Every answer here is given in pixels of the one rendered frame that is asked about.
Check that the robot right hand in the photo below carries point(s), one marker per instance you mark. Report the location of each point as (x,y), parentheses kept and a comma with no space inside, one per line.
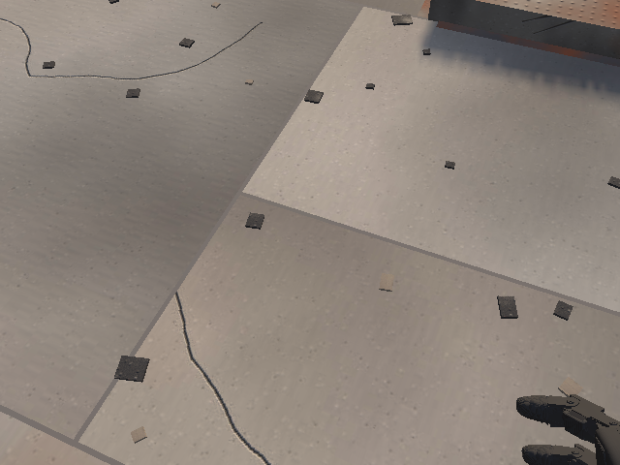
(580,417)

